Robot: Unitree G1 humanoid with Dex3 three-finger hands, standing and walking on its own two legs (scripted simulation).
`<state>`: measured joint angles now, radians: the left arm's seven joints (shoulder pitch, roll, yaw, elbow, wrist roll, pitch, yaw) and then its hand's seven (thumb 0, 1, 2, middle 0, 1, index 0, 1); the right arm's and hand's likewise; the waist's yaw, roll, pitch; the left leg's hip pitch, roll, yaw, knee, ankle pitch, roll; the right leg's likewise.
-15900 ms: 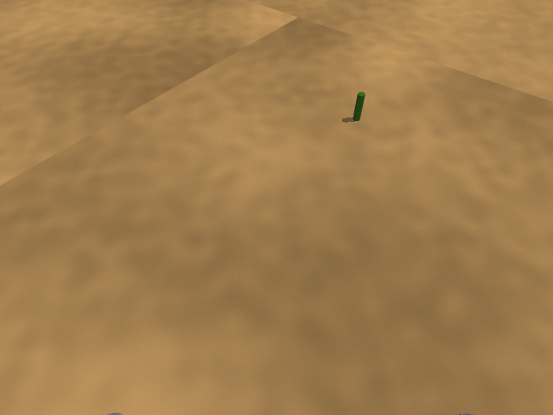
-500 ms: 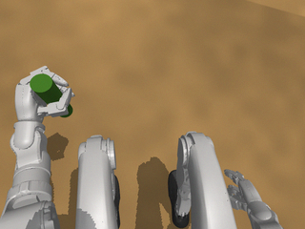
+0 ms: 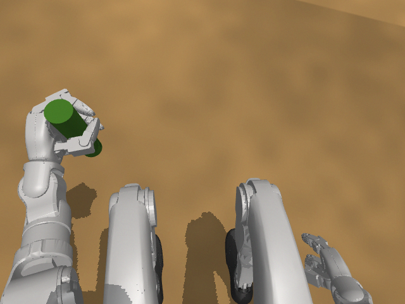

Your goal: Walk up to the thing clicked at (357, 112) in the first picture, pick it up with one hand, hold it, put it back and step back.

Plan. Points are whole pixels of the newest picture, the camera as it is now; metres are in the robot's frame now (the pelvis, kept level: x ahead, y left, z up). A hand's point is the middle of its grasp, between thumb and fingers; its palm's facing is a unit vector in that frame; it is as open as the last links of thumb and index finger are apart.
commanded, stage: lift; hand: left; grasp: from the side
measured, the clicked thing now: (78, 132) +0.42 +0.23 -0.03
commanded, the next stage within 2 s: hold in 1.86 s
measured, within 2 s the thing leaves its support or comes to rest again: neither
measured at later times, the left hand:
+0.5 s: hand (43, 103) +0.39 +0.21 +0.13, palm faces +0.04 -1.00 -0.04, open 5.3 cm
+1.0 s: hand out of the picture +0.38 +0.21 +0.28, palm faces +0.06 -1.00 -0.04, open 5.3 cm
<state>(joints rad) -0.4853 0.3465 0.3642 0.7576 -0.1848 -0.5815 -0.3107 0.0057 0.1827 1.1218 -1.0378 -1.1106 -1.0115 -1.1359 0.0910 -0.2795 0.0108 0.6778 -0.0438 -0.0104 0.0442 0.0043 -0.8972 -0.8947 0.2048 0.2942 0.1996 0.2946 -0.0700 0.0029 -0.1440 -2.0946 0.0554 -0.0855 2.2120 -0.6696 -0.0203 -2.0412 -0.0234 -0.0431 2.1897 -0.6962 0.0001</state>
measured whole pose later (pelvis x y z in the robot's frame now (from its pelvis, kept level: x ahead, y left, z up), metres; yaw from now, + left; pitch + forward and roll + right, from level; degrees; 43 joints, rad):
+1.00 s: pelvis +0.05 +0.01 +0.24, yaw +3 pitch +20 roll -3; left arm -0.13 0.27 0.18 0.31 -0.21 -0.29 -0.16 0.00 0.18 1.12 -1.03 -1.12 -1.01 -1.14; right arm 0.18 -0.24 0.00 0.61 0.04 -0.07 -0.04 0.01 -0.87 -0.89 0.21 0.29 0.20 0.29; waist -0.03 0.03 -0.15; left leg -1.19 0.06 -0.04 1.40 -0.56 -0.01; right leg -1.14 -0.03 -0.06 1.36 -0.57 0.02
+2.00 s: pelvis +0.08 +0.00 +0.33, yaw +3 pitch +9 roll -1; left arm -0.15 0.22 0.17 0.45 -0.22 -0.35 -0.21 0.00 0.18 1.12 -1.02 -1.14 -0.99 -1.17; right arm 0.23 -0.23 0.00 0.65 0.02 -0.04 -0.05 0.01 -0.87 -0.89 0.20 0.29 0.20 0.30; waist -0.02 0.02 -0.05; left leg -0.66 0.06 0.00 0.94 -0.43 -0.02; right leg -0.63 -0.02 -0.04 0.92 -0.44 0.00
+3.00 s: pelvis +0.08 +0.00 +0.35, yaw +3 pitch +5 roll -1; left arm -0.16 0.22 0.16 0.47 -0.21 -0.34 -0.20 0.00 0.18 1.12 -1.02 -1.14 -0.99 -1.17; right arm 0.24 -0.23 0.00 0.67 0.02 -0.03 -0.05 0.01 -0.88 -0.89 0.20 0.29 0.20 0.30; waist -0.02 0.01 -0.02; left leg -0.51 0.05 0.01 0.81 -0.38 -0.02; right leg -0.48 -0.02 -0.03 0.79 -0.39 0.01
